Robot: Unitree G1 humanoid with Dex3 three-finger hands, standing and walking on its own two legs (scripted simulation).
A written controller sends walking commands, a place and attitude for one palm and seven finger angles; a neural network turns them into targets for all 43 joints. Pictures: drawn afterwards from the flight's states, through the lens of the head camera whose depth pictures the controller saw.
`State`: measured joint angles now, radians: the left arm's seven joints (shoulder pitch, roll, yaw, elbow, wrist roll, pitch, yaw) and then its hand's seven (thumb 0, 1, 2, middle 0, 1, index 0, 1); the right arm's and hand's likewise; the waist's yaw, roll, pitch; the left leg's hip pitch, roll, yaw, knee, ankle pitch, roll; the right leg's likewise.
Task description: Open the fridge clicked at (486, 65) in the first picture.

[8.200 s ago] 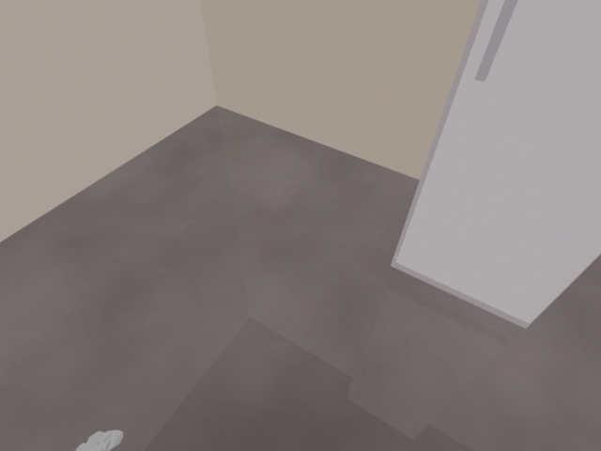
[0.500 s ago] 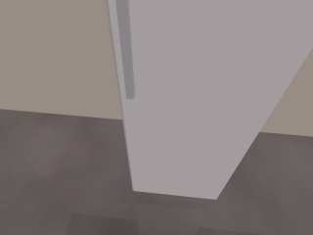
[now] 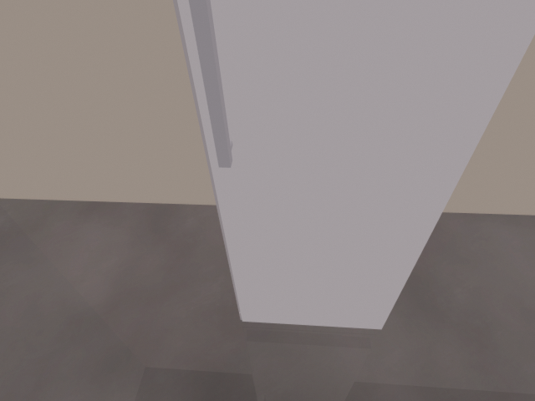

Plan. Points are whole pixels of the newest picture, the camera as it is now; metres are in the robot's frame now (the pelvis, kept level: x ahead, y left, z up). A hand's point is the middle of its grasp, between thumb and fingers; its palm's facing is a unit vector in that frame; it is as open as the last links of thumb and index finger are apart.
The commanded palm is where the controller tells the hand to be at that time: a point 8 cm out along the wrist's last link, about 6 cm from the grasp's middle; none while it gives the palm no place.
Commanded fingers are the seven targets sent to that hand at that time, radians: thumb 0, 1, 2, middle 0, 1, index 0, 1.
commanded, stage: come to a stop and stand still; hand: left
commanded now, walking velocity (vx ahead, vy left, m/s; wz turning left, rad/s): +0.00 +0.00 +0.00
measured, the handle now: (217, 88) +0.51 +0.10 +0.24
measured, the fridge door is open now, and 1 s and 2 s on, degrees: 0 0 0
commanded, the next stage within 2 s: look again from close up in 1.00 s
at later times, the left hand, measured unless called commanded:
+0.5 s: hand out of the picture +0.03 +0.14 -0.16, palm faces +0.01 -0.98 -0.21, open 7.3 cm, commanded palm none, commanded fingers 0.00 0.90 0.90 -0.20 -0.30 -0.20 -0.30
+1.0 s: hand out of the picture +0.07 +0.13 -0.16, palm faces +0.02 -0.97 -0.23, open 7.3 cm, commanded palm none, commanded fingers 0.00 0.90 0.90 -0.20 -0.30 -0.20 -0.30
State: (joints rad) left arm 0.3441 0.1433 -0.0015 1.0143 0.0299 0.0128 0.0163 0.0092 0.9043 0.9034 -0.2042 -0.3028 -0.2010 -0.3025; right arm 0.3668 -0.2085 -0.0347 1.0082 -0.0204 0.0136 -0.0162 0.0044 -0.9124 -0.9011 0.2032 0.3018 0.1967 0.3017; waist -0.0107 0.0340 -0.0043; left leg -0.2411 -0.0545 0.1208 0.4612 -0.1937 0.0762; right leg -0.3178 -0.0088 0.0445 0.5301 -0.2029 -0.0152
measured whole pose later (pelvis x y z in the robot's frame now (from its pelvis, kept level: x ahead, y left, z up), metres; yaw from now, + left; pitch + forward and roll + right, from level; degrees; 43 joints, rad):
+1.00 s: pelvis +0.06 -0.04 +0.01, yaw +1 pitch -2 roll +1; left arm 0.28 0.16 -0.01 1.08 0.01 -0.02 0.03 0.01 0.92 0.90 -0.20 -0.30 -0.20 -0.30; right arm 0.28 -0.16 0.00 1.10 -0.01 -0.03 -0.03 0.00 -0.91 -0.90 0.20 0.30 0.20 0.30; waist -0.01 0.02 0.02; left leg -0.13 0.00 0.07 0.38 -0.22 0.00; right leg -0.19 0.05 0.01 0.42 -0.20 -0.06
